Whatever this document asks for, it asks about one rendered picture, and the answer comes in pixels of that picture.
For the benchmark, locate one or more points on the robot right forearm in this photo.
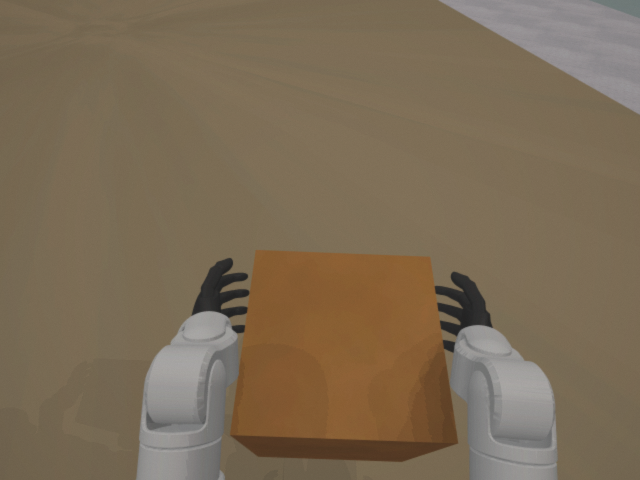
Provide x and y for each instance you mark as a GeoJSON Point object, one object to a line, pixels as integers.
{"type": "Point", "coordinates": [510, 406]}

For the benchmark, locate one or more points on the robot left forearm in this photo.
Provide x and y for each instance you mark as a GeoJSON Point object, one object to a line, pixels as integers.
{"type": "Point", "coordinates": [183, 408]}

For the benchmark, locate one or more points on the left robot hand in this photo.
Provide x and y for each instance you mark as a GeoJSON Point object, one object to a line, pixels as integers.
{"type": "Point", "coordinates": [210, 298]}

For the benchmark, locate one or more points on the right robot hand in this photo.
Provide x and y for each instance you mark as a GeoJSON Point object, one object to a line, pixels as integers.
{"type": "Point", "coordinates": [474, 309]}

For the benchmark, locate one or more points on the carton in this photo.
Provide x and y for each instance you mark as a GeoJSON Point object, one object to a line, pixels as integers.
{"type": "Point", "coordinates": [343, 359]}

